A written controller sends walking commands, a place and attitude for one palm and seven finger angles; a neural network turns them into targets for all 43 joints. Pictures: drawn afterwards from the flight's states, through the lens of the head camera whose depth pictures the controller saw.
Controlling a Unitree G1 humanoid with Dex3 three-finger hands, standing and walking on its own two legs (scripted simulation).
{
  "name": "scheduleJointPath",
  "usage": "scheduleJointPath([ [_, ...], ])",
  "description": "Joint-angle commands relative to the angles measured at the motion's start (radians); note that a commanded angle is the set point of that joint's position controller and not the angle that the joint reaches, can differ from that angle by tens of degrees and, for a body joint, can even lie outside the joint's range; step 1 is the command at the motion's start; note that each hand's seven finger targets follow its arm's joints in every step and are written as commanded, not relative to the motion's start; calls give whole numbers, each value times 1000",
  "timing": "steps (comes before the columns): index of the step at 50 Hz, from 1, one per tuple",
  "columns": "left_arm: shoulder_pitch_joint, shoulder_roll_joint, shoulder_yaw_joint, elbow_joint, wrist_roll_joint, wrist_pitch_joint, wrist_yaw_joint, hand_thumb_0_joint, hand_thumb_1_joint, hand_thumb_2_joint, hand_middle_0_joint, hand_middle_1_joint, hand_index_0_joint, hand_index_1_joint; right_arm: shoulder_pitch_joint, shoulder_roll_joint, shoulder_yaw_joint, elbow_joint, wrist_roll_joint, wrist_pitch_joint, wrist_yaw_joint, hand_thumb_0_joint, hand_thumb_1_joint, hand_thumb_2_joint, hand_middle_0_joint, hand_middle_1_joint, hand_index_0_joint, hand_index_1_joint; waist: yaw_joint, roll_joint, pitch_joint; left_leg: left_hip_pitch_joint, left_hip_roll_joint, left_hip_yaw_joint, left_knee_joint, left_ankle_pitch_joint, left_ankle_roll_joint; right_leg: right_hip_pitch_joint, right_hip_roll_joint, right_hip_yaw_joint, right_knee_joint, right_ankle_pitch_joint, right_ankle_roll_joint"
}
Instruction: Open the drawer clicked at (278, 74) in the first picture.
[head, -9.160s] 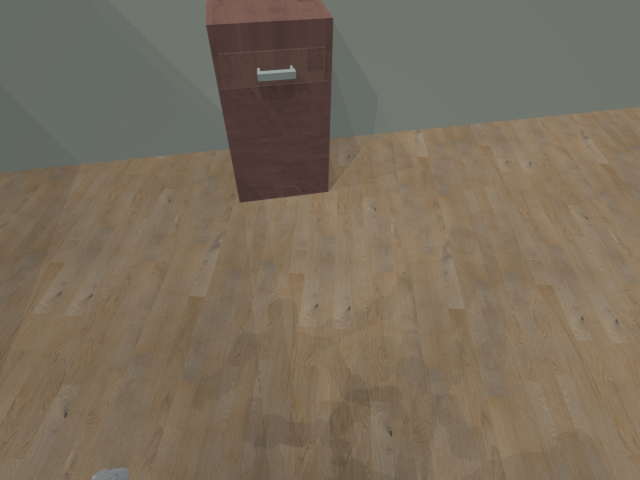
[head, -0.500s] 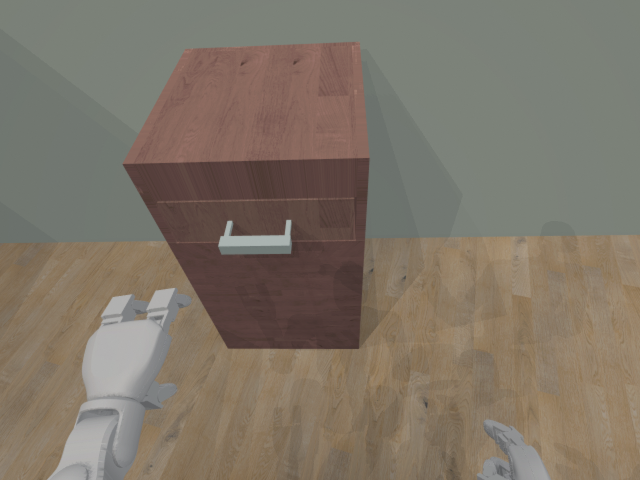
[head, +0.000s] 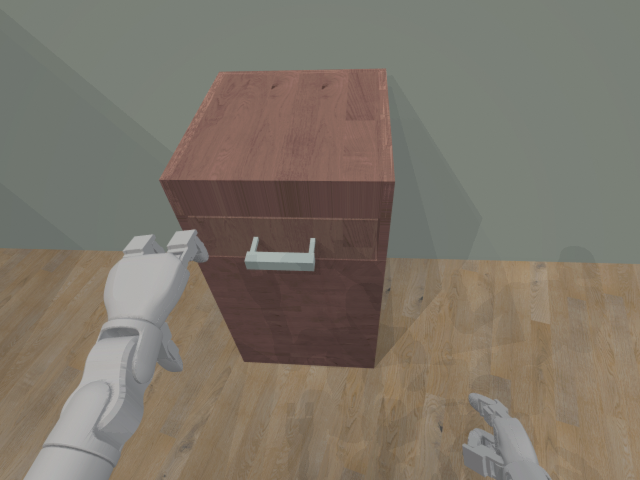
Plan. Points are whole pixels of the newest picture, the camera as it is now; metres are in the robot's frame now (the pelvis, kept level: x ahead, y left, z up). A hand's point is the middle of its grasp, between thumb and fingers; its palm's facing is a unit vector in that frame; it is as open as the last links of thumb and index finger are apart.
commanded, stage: raise the hand with hooked fingers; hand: left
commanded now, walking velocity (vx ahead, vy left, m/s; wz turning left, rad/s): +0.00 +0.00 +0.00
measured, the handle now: (282, 251) +0.56 +0.17 -0.13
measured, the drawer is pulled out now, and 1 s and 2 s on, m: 0.00 0.00 0.00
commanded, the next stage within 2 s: move the hooked fingers above the handle in 0.48 s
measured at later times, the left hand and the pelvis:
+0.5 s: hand (175, 294) +0.30 +0.23 +0.08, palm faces +0.08 -0.09 -0.99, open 13.9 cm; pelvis +0.00 +0.00 +0.00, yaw +0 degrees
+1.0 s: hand (209, 279) +0.36 +0.21 +0.04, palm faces +0.00 -0.06 -1.00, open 13.9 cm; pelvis -0.01 -0.01 -0.01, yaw +0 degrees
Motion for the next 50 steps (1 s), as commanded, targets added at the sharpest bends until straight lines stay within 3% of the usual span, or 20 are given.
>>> scheduleJointPath([
  [1, -318, 208, 122, -188, 0, -18, 1, 0, -500, 300, -300, -1200, -300, -1200, -87, -117, -43, -134, -1, -37, -16, 0, -900, -900, 200, 300, 200, 300, -16, -20, -218, 173, -5, -53, -79, 340, -6, 51, 38, 15, -83, 294, -33],
  [4, -366, 229, 133, -180, -14, -31, -17, 0, -500, 300, -300, -1200, -300, -1200, -81, -121, -44, -130, 3, -36, -17, 0, -900, -900, 200, 300, 200, 300, -17, -36, -228, 178, -6, -54, -89, 336, -4, 70, 37, 17, -97, 295, -31],
  [7, -274, 210, 136, -127, -27, -33, -41, 0, -500, 300, -300, -1200, -300, -1200, -69, -127, -48, -131, 6, -33, -9, 0, -900, -900, 200, 300, 200, 300, -4, -54, -211, 164, -5, -52, -98, 353, -7, 81, 39, 14, -105, 307, -32],
  [11, -264, 207, 134, -174, -33, -60, -47, 0, -500, 300, -300, -1200, -300, -1200, -66, -131, -53, -140, 4, -32, -2, 0, -900, -900, 200, 300, 200, 300, 0, -62, -220, 164, -6, -48, -100, 354, -2, 85, 35, 17, -104, 316, -29],
  [17, -297, 258, 191, -216, -22, -98, 12, 0, -500, 300, -300, -1200, -300, -1200, -60, -134, -63, -129, 2, -44, -5, 0, -900, -900, 200, 300, 200, 300, 4, -46, -250, 160, -8, -45, -96, 325, 0, 84, 35, 27, -105, 287, -30],
  [19, -308, 241, 177, -206, -17, -96, 36, 0, -500, 300, -300, -1200, -300, -1200, -59, -127, -64, -122, 5, -47, -6, 0, -900, -900, 200, 300, 200, 300, 1, -13, -250, 164, -10, -45, -93, 321, -1, 68, 34, 25, -99, 279, -32],
  [22, -314, 253, 186, -205, -12, -81, 54, 0, -500, 300, -300, -1200, -300, -1200, -62, -133, -69, -113, 8, -48, -3, 0, -900, -900, 200, 300, 200, 300, -1, -22, -270, 171, -8, -43, -89, 335, -3, 71, 38, 27, -95, 287, -32],
  [29, -288, 207, 121, -148, -29, -30, 10, 0, -500, 300, -300, -1200, -300, -1200, -81, -132, -59, -119, 18, -41, -10, 0, -900, -900, 200, 300, 200, 300, -10, -67, -204, 139, -14, -31, -109, 266, 4, 75, 31, 32, -119, 256, -24],
  [31, -353, 170, 77, -104, -19, -32, -2, 0, -500, 300, -300, -1200, -300, -1200, -71, -132, -56, -111, 17, -41, -14, 0, -900, -900, 200, 300, 200, 300, -32, -93, -166, 131, -13, -30, -105, 239, 4, 30, 33, 25, -121, 231, -21],
  [33, -385, 168, 70, -65, -11, -44, -6, 0, -500, 300, -300, -1200, -300, -1200, -65, -130, -54, -110, 17, -44, -18, 0, -900, -900, 200, 300, 200, 300, -33, -82, -162, 123, -15, -28, -100, 206, 4, 10, 32, 29, -123, 192, -22],
  [35, -459, 167, 63, -41, 2, -67, 3, 0, -500, 300, -300, -1200, -300, -1200, -46, -127, -57, -103, 14, -49, -23, 0, -900, -900, 200, 300, 200, 300, -38, -79, -184, 126, -18, -31, -88, 190, 5, -10, 32, 29, -115, 176, -23],
  [37, -508, 227, 118, 7, 18, -90, 23, 0, -500, 300, -300, -1200, -300, -1200, -29, -133, -61, -91, 9, -52, -29, 0, -900, -900, 200, 300, 200, 300, -31, -85, -218, 109, -20, -29, -74, 187, 6, 0, 34, 39, -106, 177, -23],
  [39, -562, 211, 104, 45, 28, -110, 45, 0, -500, 300, -300, -1200, -300, -1200, -19, -125, -62, -85, 11, -53, -31, 0, -900, -900, 200, 300, 200, 300, -36, -54, -238, 97, -24, -28, -56, 194, 8, -14, 32, 38, -87, 190, -27],
  [40, -568, 205, 109, 81, 29, -113, 56, 0, -500, 300, -300, -1200, -300, -1200, -8, -123, -66, -79, 11, -55, -32, 0, -900, -900, 200, 300, 200, 300, -37, -69, -243, 90, -23, -27, -48, 203, 8, -16, 32, 37, -80, 206, -26],
  [42, -590, 241, 145, 133, 38, -116, 78, 0, -500, 300, -300, -1200, -300, -1200, 7, -130, -72, -70, 10, -55, -33, 0, -900, -900, 200, 300, 200, 300, -34, -72, -272, 68, -24, -25, -32, 218, 7, -8, 35, 42, -64, 229, -26],
  [44, -603, 191, 103, 145, 40, -117, 94, 0, -500, 300, -300, -1200, -300, -1200, 18, -124, -79, -72, 11, -56, -28, 0, -900, -900, 200, 300, 200, 300, -40, -38, -304, 72, -24, -23, -14, 247, 7, -19, 35, 36, -44, 266, -29],
  [47, -611, 189, 107, 242, 45, -100, 102, 0, -500, 300, -300, -1200, -300, -1200, 43, -137, -87, -61, 12, -48, -25, 0, -900, -900, 200, 300, 200, 300, -58, -86, -299, 35, -23, -23, 7, 259, 8, -35, 41, 34, -28, 297, -26],
  [48, -616, 158, 73, 254, 44, -97, 102, 0, -500, 300, -300, -1200, -300, -1200, 49, -136, -87, -66, 14, -47, -24, 0, -900, -900, 200, 300, 200, 300, -60, -89, -305, 28, -24, -21, 9, 246, 10, -41, 38, 36, -26, 287, -24],
  [50, -643, 162, 75, 259, 50, -104, 107, 0, -500, 300, -300, -1200, -300, -1200, 73, -141, -97, -62, 11, -45, -22, 0, -900, -900, 200, 300, 200, 300, -63, -77, -337, 33, -21, -23, 23, 278, 10, -47, 42, 32, -8, 317, -28],
])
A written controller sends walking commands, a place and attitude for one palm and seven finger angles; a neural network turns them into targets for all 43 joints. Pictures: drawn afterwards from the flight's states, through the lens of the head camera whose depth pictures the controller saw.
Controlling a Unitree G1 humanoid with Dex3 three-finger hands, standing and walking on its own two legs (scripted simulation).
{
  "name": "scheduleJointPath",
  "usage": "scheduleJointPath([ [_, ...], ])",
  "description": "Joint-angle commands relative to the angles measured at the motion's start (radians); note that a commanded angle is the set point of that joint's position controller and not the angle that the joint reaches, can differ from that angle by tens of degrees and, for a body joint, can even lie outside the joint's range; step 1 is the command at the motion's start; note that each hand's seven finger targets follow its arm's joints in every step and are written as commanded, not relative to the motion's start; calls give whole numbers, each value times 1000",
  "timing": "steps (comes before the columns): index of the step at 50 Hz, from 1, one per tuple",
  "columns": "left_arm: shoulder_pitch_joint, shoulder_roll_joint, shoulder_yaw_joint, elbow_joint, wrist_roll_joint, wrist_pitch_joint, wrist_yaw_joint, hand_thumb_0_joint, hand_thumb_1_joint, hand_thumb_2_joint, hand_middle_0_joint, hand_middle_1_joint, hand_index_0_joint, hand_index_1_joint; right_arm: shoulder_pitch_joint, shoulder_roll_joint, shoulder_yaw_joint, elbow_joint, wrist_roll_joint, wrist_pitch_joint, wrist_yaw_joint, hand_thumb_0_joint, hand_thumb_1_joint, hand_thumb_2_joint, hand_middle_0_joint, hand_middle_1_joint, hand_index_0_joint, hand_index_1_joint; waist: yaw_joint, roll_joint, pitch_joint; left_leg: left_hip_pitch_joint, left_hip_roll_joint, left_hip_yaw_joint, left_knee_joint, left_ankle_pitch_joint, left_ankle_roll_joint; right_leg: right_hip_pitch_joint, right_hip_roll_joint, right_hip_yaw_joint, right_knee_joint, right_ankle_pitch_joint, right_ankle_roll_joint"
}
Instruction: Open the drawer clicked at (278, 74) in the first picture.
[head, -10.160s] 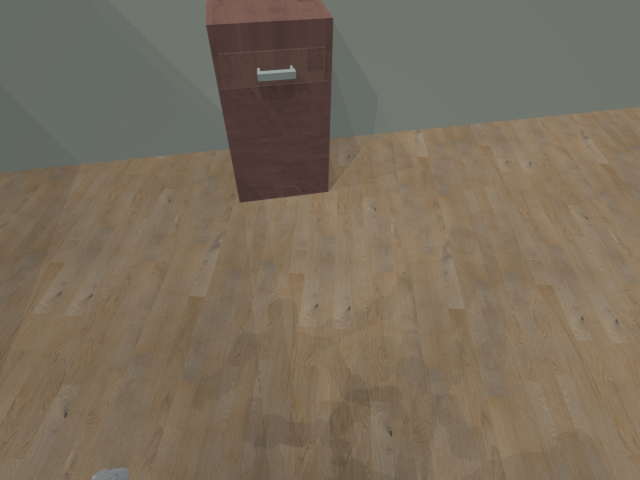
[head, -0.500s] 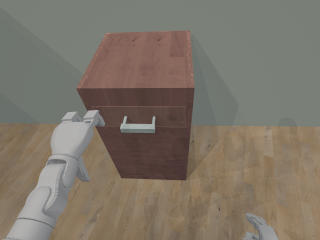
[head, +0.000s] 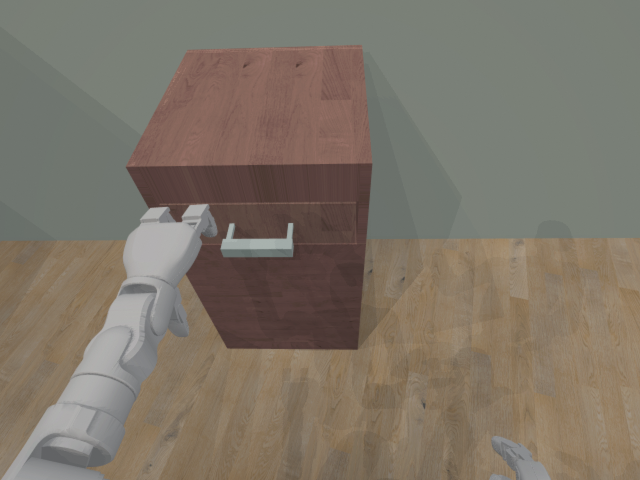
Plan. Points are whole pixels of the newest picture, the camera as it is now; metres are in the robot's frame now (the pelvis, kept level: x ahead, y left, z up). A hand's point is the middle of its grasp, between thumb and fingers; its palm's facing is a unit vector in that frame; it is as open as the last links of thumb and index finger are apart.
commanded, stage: move the hooked fingers above the handle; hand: left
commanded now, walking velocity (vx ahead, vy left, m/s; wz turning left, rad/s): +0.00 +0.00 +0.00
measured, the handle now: (259, 238) +0.56 +0.18 -0.13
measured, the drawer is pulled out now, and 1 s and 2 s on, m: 0.00 0.00 0.00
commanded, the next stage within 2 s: lower the fingers behind the handle in 1.78 s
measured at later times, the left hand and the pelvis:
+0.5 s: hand (223, 258) +0.42 +0.19 -0.01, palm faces -0.02 -0.04 -1.00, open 13.9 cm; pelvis +0.00 +0.01 -0.02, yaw -1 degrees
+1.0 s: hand (251, 244) +0.49 +0.17 -0.06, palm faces -0.04 -0.03 -1.00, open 13.9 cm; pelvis -0.01 +0.01 -0.05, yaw -2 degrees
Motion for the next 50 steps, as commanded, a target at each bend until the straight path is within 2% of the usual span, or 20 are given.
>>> scheduleJointPath([
  [1, -348, 166, 76, -142, 8, -5, 48, 0, -500, 300, -300, -1200, -300, -1200, -6, -122, -58, -125, -7, -30, -7, 0, -900, -900, 200, 300, 200, 300, -19, -48, -323, 152, -39, -13, -13, 282, 27, 73, 25, 42, -56, 334, -8],
  [5, -408, 168, 85, -112, 14, -31, 75, 0, -500, 300, -300, -1200, -300, -1200, 36, -126, -70, -111, -9, -27, -3, 0, -900, -900, 200, 300, 200, 300, -36, -62, -331, 127, -35, -18, 9, 288, 29, 45, 27, 39, -35, 339, -8],
  [7, -401, 238, 157, -86, 28, -41, 103, 0, -500, 300, -300, -1200, -300, -1200, 50, -132, -75, -106, -13, -23, -4, 0, -900, -900, 200, 300, 200, 300, -20, -59, -368, 104, -38, -19, 21, 302, 28, 64, 32, 43, -19, 352, -11],
  [12, -433, 173, 122, -4, 50, -17, 167, 0, -500, 300, -300, -1200, -300, -1200, 74, -129, -87, -88, -14, -19, 12, 0, -900, -900, 200, 300, 200, 300, -42, -29, -377, 93, -31, -15, 49, 336, 24, 3, 41, 28, 11, 366, -15],
  [14, -495, 141, 84, 46, 57, 0, 182, 0, -500, 300, -300, -1200, -300, -1200, 94, -132, -89, -73, -13, -18, 16, 0, -900, -900, 200, 300, 200, 300, -65, -40, -359, 86, -26, -16, 54, 313, 24, -38, 42, 23, 15, 336, -14],
  [18, -531, 134, 83, 93, 63, 11, 195, 0, -500, 300, -300, -1200, -300, -1200, 122, -134, -97, -67, -18, -16, 19, 0, -900, -900, 200, 300, 200, 300, -67, -35, -428, 103, -24, -17, 76, 344, 25, -40, 44, 26, 31, 358, -14],
  [21, -576, 103, 56, 174, 67, 15, 203, 0, -500, 300, -300, -1200, -300, -1200, 134, -133, -93, -57, -18, -15, 19, 0, -900, -900, 200, 300, 200, 300, -88, -62, -379, 55, -24, -16, 80, 289, 28, -76, 44, 25, 28, 321, -10],
  [23, -623, 148, 85, 229, 81, 17, 215, 0, -500, 300, -300, -1200, -300, -1200, 146, -137, -89, -50, -18, -15, 15, 0, -900, -900, 200, 300, 200, 300, -96, -68, -363, 18, -25, -16, 82, 245, 30, -95, 43, 27, 30, 282, -10],
  [26, -711, 128, 64, 272, 91, 19, 237, 0, -500, 300, -300, -1200, -300, -1200, 167, -134, -88, -44, -21, -23, 16, 0, -900, -900, 200, 300, 200, 300, -115, -40, -385, 2, -25, -19, 103, 219, 30, -139, 45, 28, 46, 251, -11],
  [30, -787, 149, 73, 374, 95, 30, 256, 0, -500, 300, -300, -1200, -300, -1200, 199, -135, -85, -30, -25, -33, 17, 0, -900, -900, 200, 300, 200, 300, -145, -54, -406, -55, -26, -22, 142, 184, 34, -179, 46, 30, 69, 227, -7],
  [31, -811, 175, 92, 382, 100, 30, 262, 0, -500, 300, -300, -1200, -300, -1200, 206, -141, -86, -26, -29, -35, 16, 0, -900, -900, 200, 300, 200, 300, -147, -37, -424, -60, -24, -23, 153, 187, 33, -194, 45, 30, 80, 226, -6],
  [35, -836, 155, 78, 437, 98, 35, 263, 0, -500, 300, -300, -1200, -300, -1200, 240, -141, -90, -19, -38, -44, 24, 0, -900, -900, 200, 300, 200, 300, -160, -13, -491, -80, -24, -21, 198, 221, 33, -212, 49, 32, 115, 271, -4],
  [37, -855, 176, 96, 470, 96, 35, 258, 0, -500, 300, -300, -1200, -300, -1200, 257, -145, -90, -11, -41, -46, 27, 0, -900, -900, 200, 300, 200, 300, -167, -15, -502, -106, -22, -26, 217, 235, 33, -221, 51, 29, 134, 285, -5],
  [38, -876, 145, 63, 473, 99, 34, 256, 0, -500, 300, -300, -1200, -300, -1200, 268, -146, -91, -8, -42, -47, 28, 0, -900, -900, 200, 300, 200, 300, -181, -3, -508, -108, -21, -30, 227, 228, 33, -250, 53, 29, 142, 274, -4],
  [39, -880, 156, 76, 486, 103, 32, 257, 0, -500, 300, -300, -1200, -300, -1200, 278, -146, -93, -4, -43, -50, 29, 0, -900, -900, 200, 300, 200, 300, -181, -8, -496, -119, -18, -32, 234, 228, 33, -266, 54, 25, 148, 268, -5],
  [41, -907, 168, 84, 476, 106, 24, 263, 0, -500, 300, -300, -1200, -300, -1200, 292, -151, -95, 1, -48, -51, 30, 0, -900, -900, 200, 300, 200, 300, -189, 4, -530, -113, -14, -38, 256, 244, 32, -295, 57, 24, 166, 266, -5],
  [43, -927, 152, 75, 482, 105, 18, 269, 0, -500, 300, -300, -1200, -300, -1200, 307, -152, -97, 8, -52, -54, 34, 0, -900, -900, 200, 300, 200, 300, -196, 32, -540, -113, -11, -45, 269, 249, 31, -326, 59, 18, 180, 253, -6],
  [47, -996, 176, 93, 507, 116, 31, 297, 0, -500, 300, -300, -1200, -300, -1200, 326, -159, -98, 27, -62, -57, 39, 0, -900, -900, 200, 300, 200, 300, -219, 33, -563, -133, -3, -60, 301, 265, 30, -380, 63, 10, 212, 239, -7],
  [48, -1003, 214, 121, 502, 120, 34, 307, 0, -500, 300, -300, -1200, -300, -1200, 337, -164, -97, 29, -63, -56, 40, 0, -900, -900, 200, 300, 200, 300, -212, 47, -586, -136, -3, -58, 309, 273, 30, -379, 63, 12, 221, 248, -6],
  [50, -1017, 209, 112, 532, 126, 56, 318, 0, -500, 300, -300, -1200, -300, -1200, 341, -163, -94, 34, -65, -54, 43, 0, -900, -900, 200, 300, 200, 300, -221, 62, -577, -152, 0, -59, 319, 274, 27, -400, 65, 8, 232, 244, -6],
])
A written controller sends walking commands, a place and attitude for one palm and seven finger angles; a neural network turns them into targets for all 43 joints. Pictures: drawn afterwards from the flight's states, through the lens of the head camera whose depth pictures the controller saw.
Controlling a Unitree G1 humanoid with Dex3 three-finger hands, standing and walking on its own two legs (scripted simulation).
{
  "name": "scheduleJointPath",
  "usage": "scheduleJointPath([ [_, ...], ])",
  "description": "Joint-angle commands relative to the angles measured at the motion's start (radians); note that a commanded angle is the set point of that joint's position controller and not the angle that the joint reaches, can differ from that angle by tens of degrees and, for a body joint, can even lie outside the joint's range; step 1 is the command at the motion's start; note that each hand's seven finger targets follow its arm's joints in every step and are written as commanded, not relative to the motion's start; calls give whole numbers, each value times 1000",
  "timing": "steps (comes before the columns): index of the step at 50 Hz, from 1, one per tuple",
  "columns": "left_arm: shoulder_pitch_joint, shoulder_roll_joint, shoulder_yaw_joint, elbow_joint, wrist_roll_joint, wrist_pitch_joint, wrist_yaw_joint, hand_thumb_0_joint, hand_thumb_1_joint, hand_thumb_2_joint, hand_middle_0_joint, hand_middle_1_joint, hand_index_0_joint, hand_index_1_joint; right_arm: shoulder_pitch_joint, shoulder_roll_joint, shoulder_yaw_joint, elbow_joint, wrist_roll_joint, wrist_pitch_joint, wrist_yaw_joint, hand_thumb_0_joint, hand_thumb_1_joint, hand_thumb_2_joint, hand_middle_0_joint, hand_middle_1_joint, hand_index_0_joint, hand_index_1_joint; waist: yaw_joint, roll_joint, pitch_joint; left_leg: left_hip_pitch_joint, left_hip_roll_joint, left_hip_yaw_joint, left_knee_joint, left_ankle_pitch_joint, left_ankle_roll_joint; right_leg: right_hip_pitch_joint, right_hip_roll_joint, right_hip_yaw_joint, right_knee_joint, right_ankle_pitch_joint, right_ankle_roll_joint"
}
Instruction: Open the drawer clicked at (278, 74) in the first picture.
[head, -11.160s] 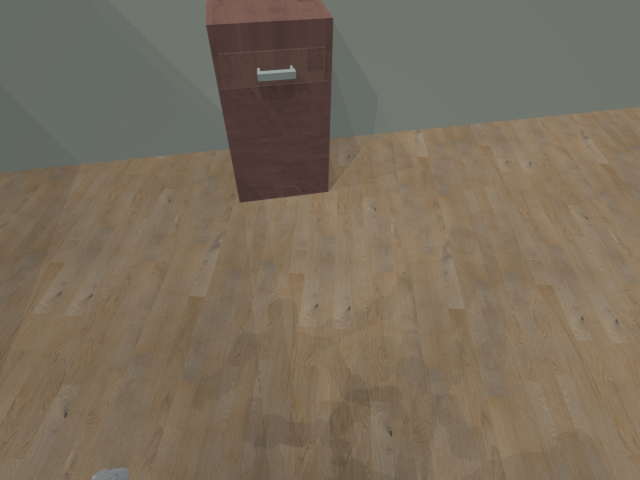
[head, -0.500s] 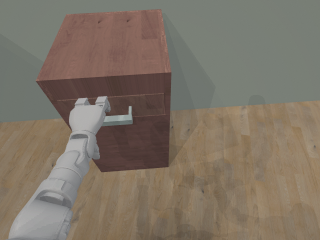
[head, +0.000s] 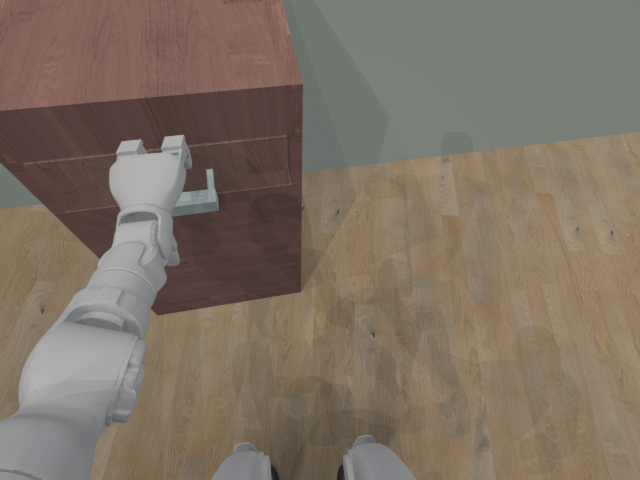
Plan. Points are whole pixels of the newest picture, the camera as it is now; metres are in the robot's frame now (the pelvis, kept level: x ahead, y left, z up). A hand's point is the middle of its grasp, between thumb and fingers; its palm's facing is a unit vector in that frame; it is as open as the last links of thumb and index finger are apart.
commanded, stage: move the hooked fingers above the handle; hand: left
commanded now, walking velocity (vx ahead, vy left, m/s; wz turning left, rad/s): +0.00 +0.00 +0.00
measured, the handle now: (172, 192) +0.56 +0.19 -0.07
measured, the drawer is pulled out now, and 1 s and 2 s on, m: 0.00 0.00 0.00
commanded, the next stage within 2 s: lower the fingers behind the handle in 0.78 s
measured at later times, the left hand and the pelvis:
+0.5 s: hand (159, 204) +0.50 +0.18 -0.02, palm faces -0.04 -0.04 -1.00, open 13.9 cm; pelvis +0.00 +0.01 +0.00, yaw -1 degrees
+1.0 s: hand (167, 204) +0.50 +0.17 -0.01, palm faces -0.05 -0.02 -1.00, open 13.9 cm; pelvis +0.00 +0.00 +0.00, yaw +0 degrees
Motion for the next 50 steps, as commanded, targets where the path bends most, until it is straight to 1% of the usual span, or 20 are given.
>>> scheduleJointPath([
  [1, -505, 215, 38, -156, 14, 40, 67, 0, -500, 300, -300, -1200, -300, -1200, 152, -157, -53, -48, -11, -18, -7, 0, -900, -900, 200, 300, 200, 300, -30, 54, -472, 378, -32, -62, -36, 409, 9, 104, 46, 5, -78, 346, -17],
  [2, -517, 199, 26, -122, 9, 54, 65, 0, -500, 300, -300, -1200, -300, -1200, 152, -158, -50, -41, -13, -18, -4, 0, -900, -900, 200, 300, 200, 300, -42, 52, -460, 368, -32, -66, -31, 402, 8, 85, 46, 1, -77, 332, -18],
  [4, -524, 263, 58, -77, 5, 76, 59, 0, -500, 300, -300, -1200, -300, -1200, 161, -170, -42, -39, -10, -16, -5, 0, -900, -900, 200, 300, 200, 300, -47, 39, -446, 325, -31, -64, -25, 366, 12, 86, 46, 4, -73, 314, -14],
  [6, -558, 300, 73, -125, -1, 76, 45, 0, -500, 300, -300, -1200, -300, -1200, 170, -173, -39, -51, -11, -18, -7, 0, -900, -900, 200, 300, 200, 300, -39, 57, -512, 332, -32, -61, -22, 376, 14, 123, 44, 9, -66, 335, -12],
  [9, -506, 274, 69, -179, -2, 57, 18, 0, -500, 300, -300, -1200, -300, -1200, 182, -167, -45, -59, -13, -13, -6, 0, -900, -900, 200, 300, 200, 300, -18, 103, -590, 428, -21, -71, -14, 479, 6, 125, 49, 1, -56, 387, -16],
  [13, -433, 214, 34, -146, -17, 56, -1, 0, -500, 300, -300, -1200, -300, -1200, 185, -163, -41, -57, -7, -4, -6, 0, -900, -900, 200, 300, 200, 300, -22, 51, -490, 397, -15, -70, -30, 459, 6, 122, 52, -5, -77, 375, -13],
  [16, -429, 254, 61, -174, -19, 42, 4, 0, -500, 300, -300, -1200, -300, -1200, 182, -164, -40, -57, -5, -1, -11, 0, -900, -900, 200, 300, 200, 300, -18, 19, -465, 364, -20, -62, -43, 407, 12, 150, 49, 3, -93, 358, -11],
  [18, -457, 233, 49, -243, -13, 12, 11, 0, -500, 300, -300, -1200, -300, -1200, 182, -161, -46, -59, -9, -4, -12, 0, -900, -900, 200, 300, 200, 300, -13, 67, -521, 430, -15, -73, -43, 446, 7, 135, 49, 0, -87, 365, -15],
  [19, -419, 225, 52, -226, -12, 9, 17, 0, -500, 300, -300, -1200, -300, -1200, 178, -159, -48, -55, -8, -3, -10, 0, -900, -900, 200, 300, 200, 300, -6, 62, -498, 435, -16, -72, -41, 455, 5, 126, 50, -2, -91, 362, -16],
  [21, -436, 190, 26, -206, -9, 9, 31, 0, -500, 300, -300, -1200, -300, -1200, 172, -155, -48, -46, -8, -2, -10, 0, -900, -900, 200, 300, 200, 300, -28, 36, -429, 409, -14, -71, -48, 417, 6, 103, 49, -5, -101, 333, -14],
  [24, -440, 197, 33, -202, -7, 12, 51, 0, -500, 300, -300, -1200, -300, -1200, 165, -157, -50, -44, -9, 0, -8, 0, -900, -900, 200, 300, 200, 300, -20, 60, -449, 438, -16, -83, -52, 428, 0, 91, 49, -8, -96, 319, -19],
  [26, -464, 137, -11, -200, -9, 24, 60, 0, -500, 300, -300, -1200, -300, -1200, 157, -152, -52, -44, -10, 0, -4, 0, -900, -900, 200, 300, 200, 300, -35, 66, -429, 453, -14, -84, -56, 421, -2, 68, 49, -14, -104, 301, -18],
  [29, -473, 167, 11, -201, -16, 39, 59, 0, -500, 300, -300, -1200, -300, -1200, 153, -156, -49, -46, -10, 5, -4, 0, -900, -900, 200, 300, 200, 300, -29, 74, -467, 465, -17, -78, -52, 443, -1, 94, 47, -7, -101, 332, -18],
  [32, -484, 104, -36, -184, -16, 53, 51, 0, -500, 300, -300, -1200, -300, -1200, 141, -148, -48, -51, -9, 10, -3, 0, -900, -900, 200, 300, 200, 300, -40, 77, -437, 474, -15, -87, -58, 441, -6, 73, 46, -15, -104, 315, -21],
  [35, -476, 144, -10, -160, -16, 62, 49, 0, -500, 300, -300, -1200, -300, -1200, 139, -154, -43, -54, -7, 13, -10, 0, -900, -900, 200, 300, 200, 300, -39, 42, -431, 440, -19, -77, -58, 418, 1, 98, 45, -9, -104, 322, -17],
  [38, -467, 175, 15, -179, -10, 57, 49, 0, -500, 300, -300, -1200, -300, -1200, 135, -154, -41, -65, -8, 15, -12, 0, -900, -900, 200, 300, 200, 300, -23, 61, -463, 443, -21, -73, -56, 435, 1, 121, 43, -4, -97, 345, -18],
  [41, -450, 163, 8, -157, -5, 66, 56, 0, -500, 300, -300, -1200, -300, -1200, 130, -151, -37, -69, -7, 16, -12, 0, -900, -900, 200, 300, 200, 300, -25, 31, -435, 409, -21, -66, -56, 414, 3, 128, 44, -5, -98, 343, -16],
  [45, -454, 203, 27, -147, -8, 74, 57, 0, -500, 300, -300, -1200, -300, -1200, 125, -154, -33, -70, -5, 14, -16, 0, -900, -900, 200, 300, 200, 300, -24, 25, -434, 366, -26, -55, -55, 370, 7, 149, 41, 6, -102, 335, -13],
  [46, -444, 182, 14, -140, -11, 74, 54, 0, -500, 300, -300, -1200, -300, -1200, 128, -152, -33, -72, -6, 11, -16, 0, -900, -900, 200, 300, 200, 300, -29, 16, -426, 356, -28, -51, -54, 360, 10, 152, 41, 7, -104, 336, -12],
  [50, -432, 197, 22, -154, -15, 45, 35, 0, -500, 300, -300, -1200, -300, -1200, 134, -153, -34, -66, -6, 4, -19, 0, -900, -900, 200, 300, 200, 300, -28, 4, -447, 325, -29, -46, -34, 359, 13, 163, 37, 17, -89, 365, -8],
])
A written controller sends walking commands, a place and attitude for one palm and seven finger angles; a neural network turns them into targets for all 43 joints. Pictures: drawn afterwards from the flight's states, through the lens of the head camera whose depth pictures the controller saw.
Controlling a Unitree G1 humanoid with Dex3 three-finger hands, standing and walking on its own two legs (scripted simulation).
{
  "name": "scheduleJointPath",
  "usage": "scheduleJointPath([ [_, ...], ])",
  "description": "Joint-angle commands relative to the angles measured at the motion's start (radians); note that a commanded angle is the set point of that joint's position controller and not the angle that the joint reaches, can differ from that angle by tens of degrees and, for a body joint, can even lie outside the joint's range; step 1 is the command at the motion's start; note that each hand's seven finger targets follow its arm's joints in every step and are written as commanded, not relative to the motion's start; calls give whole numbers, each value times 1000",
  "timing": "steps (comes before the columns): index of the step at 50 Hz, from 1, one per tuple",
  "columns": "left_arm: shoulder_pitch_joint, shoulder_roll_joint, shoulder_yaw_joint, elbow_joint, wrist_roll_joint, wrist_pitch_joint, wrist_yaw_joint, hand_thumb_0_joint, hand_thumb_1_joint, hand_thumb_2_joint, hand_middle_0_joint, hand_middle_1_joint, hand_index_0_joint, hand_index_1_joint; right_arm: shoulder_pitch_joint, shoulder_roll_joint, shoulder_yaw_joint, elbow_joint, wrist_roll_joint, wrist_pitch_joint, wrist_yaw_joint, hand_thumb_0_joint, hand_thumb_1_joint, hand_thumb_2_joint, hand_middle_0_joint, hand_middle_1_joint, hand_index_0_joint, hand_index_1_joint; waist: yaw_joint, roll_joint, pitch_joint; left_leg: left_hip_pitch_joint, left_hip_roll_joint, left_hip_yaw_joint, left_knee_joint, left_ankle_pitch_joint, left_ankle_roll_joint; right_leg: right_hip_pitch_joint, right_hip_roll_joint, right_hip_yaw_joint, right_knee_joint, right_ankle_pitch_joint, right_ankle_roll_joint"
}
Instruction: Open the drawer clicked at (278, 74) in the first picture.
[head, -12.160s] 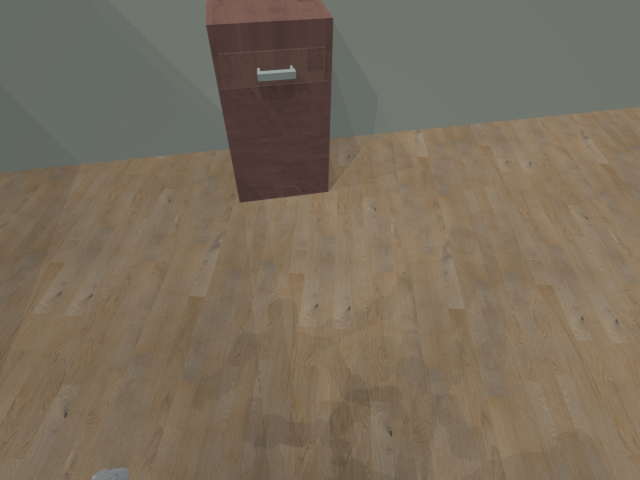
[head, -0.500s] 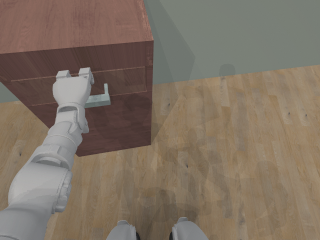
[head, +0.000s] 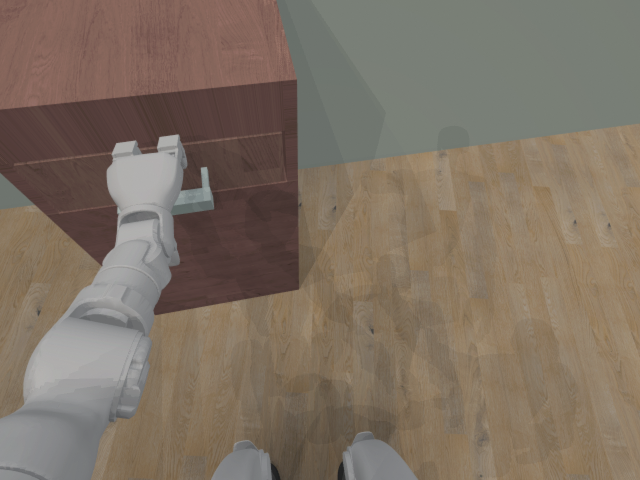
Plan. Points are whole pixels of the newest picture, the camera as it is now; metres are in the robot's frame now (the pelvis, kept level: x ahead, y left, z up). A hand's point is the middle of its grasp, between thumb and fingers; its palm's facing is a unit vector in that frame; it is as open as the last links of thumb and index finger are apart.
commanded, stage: lower the fingers behind the handle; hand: left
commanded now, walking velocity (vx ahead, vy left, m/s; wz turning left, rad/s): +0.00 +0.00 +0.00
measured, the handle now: (166, 191) +0.56 +0.19 -0.07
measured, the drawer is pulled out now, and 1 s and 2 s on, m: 0.00 0.00 0.00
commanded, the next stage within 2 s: close the thumb around the handle in 1.48 s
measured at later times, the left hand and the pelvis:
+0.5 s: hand (162, 215) +0.50 +0.18 -0.05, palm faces -0.06 -0.03 -1.00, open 13.9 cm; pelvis -0.01 +0.00 -0.03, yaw +0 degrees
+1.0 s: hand (168, 228) +0.50 +0.19 -0.08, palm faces -0.04 -0.03 -1.00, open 13.9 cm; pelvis -0.01 +0.01 -0.05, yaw -1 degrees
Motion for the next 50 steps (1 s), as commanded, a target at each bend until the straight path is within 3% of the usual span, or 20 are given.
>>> scheduleJointPath([
  [1, -410, 193, 17, -195, 12, -25, 22, 0, -500, 300, -300, -1200, -300, -1200, 166, -164, -65, -43, -6, -22, -17, 0, -900, -900, 200, 300, 200, 300, -20, 4, -455, 351, -34, -50, -52, 374, 10, 168, 32, 13, -98, 365, -14],
  [3, -385, 190, 25, -205, 13, -48, 22, 0, -500, 300, -300, -1200, -300, -1200, 171, -163, -69, -37, -8, -27, -15, 0, -900, -900, 200, 300, 200, 300, -12, 21, -476, 367, -32, -56, -39, 394, 7, 148, 33, 10, -84, 364, -16],
  [7, -430, 188, 21, -201, 21, -60, 46, 0, -500, 300, -300, -1200, -300, -1200, 167, -162, -69, -22, -12, -34, -12, 0, -900, -900, 200, 300, 200, 300, -29, 26, -438, 319, -31, -60, -18, 346, 9, 89, 34, 9, -71, 312, -18],
  [9, -436, 239, 59, -193, 27, -58, 63, 0, -500, 300, -300, -1200, -300, -1200, 173, -170, -70, -14, -14, -35, -11, 0, -900, -900, 200, 300, 200, 300, -26, 19, -462, 311, -29, -64, -5, 344, 9, 81, 35, 7, -56, 306, -18],
  [14, -470, 264, 65, -168, 26, -27, 82, 0, -500, 300, -300, -1200, -300, -1200, 168, -174, -63, -11, -17, -37, -8, 0, -900, -900, 200, 300, 200, 300, -33, 55, -482, 276, -34, -59, 17, 321, 10, 67, 34, 7, -38, 293, -17],
  [16, -487, 265, 55, -155, 26, -15, 78, 0, -500, 300, -300, -1200, -300, -1200, 170, -175, -61, -12, -17, -39, -9, 0, -900, -900, 200, 300, 200, 300, -47, 34, -492, 254, -35, -55, 31, 318, 14, 77, 35, 12, -34, 310, -12],
  [18, -480, 255, 49, -172, 23, -18, 65, 0, -500, 300, -300, -1200, -300, -1200, 172, -174, -62, -17, -16, -41, -8, 0, -900, -900, 200, 300, 200, 300, -36, 75, -542, 289, -34, -63, 37, 350, 10, 67, 35, 6, -17, 320, -16],
  [19, -467, 241, 41, -154, 20, -16, 57, 0, -500, 300, -300, -1200, -300, -1200, 172, -174, -62, -17, -16, -41, -7, 0, -900, -900, 200, 300, 200, 300, -41, 70, -520, 286, -32, -62, 41, 346, 9, 51, 36, 3, -19, 312, -16],
  [21, -457, 275, 61, -143, 18, -18, 46, 0, -500, 300, -300, -1200, -300, -1200, 177, -179, -58, -16, -15, -41, -9, 0, -900, -900, 200, 300, 200, 300, -40, 37, -513, 254, -30, -61, 51, 340, 13, 63, 36, 5, -11, 322, -13],
  [23, -430, 263, 55, -150, 16, -30, 31, 0, -500, 300, -300, -1200, -300, -1200, 176, -176, -57, -20, -14, -42, -10, 0, -900, -900, 200, 300, 200, 300, -34, 61, -524, 259, -31, -63, 59, 357, 12, 51, 36, 5, 0, 333, -14],
  [25, -439, 259, 46, -142, 22, -38, 25, 0, -500, 300, -300, -1200, -300, -1200, 178, -176, -57, -17, -15, -43, -12, 0, -900, -900, 200, 300, 200, 300, -50, 38, -492, 231, -27, -61, 73, 337, 15, 30, 37, 4, 4, 319, -12],
  [26, -428, 281, 64, -151, 24, -46, 25, 0, -500, 300, -300, -1200, -300, -1200, 179, -178, -56, -19, -15, -43, -13, 0, -900, -900, 200, 300, 200, 300, -40, 32, -504, 222, -27, -64, 78, 336, 14, 30, 37, 4, 12, 316, -12],
  [29, -454, 290, 74, -196, 32, -71, 31, 0, -500, 300, -300, -1200, -300, -1200, 183, -178, -59, -17, -19, -48, -13, 0, -900, -900, 200, 300, 200, 300, -36, 73, -533, 246, -22, -75, 93, 360, 10, -9, 37, -1, 37, 309, -16],
  [32, -434, 250, 68, -229, 37, -86, 49, 0, -500, 300, -300, -1200, -300, -1200, 184, -172, -69, -13, -25, -48, -5, 0, -900, -900, 200, 300, 200, 300, -29, 102, -577, 313, -12, -98, 106, 436, -1, -50, 40, -13, 61, 321, -21],
  [34, -427, 194, 34, -200, 37, -73, 67, 0, -500, 300, -300, -1200, -300, -1200, 183, -171, -71, -8, -25, -45, 0, 0, -900, -900, 200, 300, 200, 300, -44, 90, -527, 300, -8, -102, 110, 419, -2, -93, 41, -20, 59, 292, -19],
  [37, -479, 263, 76, -198, 33, -53, 87, 0, -500, 300, -300, -1200, -300, -1200, 176, -182, -65, -1, -29, -43, 2, 0, -900, -900, 200, 300, 200, 300, -43, 80, -536, 261, -12, -101, 116, 370, 0, -89, 40, -16, 68, 264, -20],
  [38, -490, 272, 78, -214, 40, -51, 92, 0, -500, 300, -300, -1200, -300, -1200, 181, -181, -64, -4, -29, -42, 3, 0, -900, -900, 200, 300, 200, 300, -38, 113, -566, 278, -12, -103, 117, 385, -2, -89, 39, -18, 76, 272, -21],
  [41, -473, 236, 59, -193, 42, -36, 99, 0, -500, 300, -300, -1200, -300, -1200, 174, -177, -66, -1, -31, -40, 6, 0, -900, -900, 200, 300, 200, 300, -47, 102, -559, 284, -9, -105, 128, 400, -3, -102, 41, -21, 81, 279, -20],
  [46, -440, 261, 76, -178, 34, -22, 89, 0, -500, 300, -300, -1200, -300, -1200, 169, -180, -58, -8, -30, -40, 8, 0, -900, -900, 200, 300, 200, 300, -32, 89, -559, 240, -12, -97, 136, 373, -1, -82, 39, -20, 93, 277, -20],
  [50, -439, 232, 49, -152, 38, -25, 79, 0, -500, 300, -300, -1200, -300, -1200, 162, -179, -56, -10, -29, -46, 5, 0, -900, -900, 200, 300, 200, 300, -45, 84, -518, 204, -11, -103, 146, 325, 0, -130, 39, -22, 103, 231, -21],
])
